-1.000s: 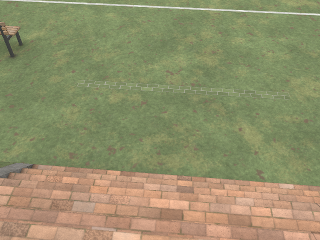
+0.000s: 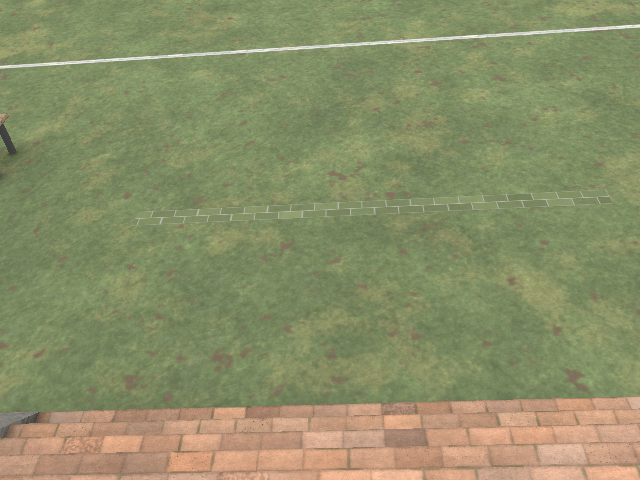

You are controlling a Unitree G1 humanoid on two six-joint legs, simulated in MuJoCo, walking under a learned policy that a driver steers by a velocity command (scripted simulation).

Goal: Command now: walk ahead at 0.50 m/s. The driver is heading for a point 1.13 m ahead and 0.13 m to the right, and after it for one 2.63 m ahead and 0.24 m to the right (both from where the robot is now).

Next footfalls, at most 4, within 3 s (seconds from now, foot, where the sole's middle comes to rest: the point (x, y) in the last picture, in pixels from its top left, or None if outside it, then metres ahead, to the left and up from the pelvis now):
0.20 left None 0.21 0.08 -0.91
0.70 right None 0.41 -0.17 -1.13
1.16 left None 0.65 0.05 -1.35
1.46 right None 0.58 -0.25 -1.20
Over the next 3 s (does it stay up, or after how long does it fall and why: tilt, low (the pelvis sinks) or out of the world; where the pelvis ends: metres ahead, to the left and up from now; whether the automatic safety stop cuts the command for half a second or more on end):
stays up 1.10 -0.07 -1.07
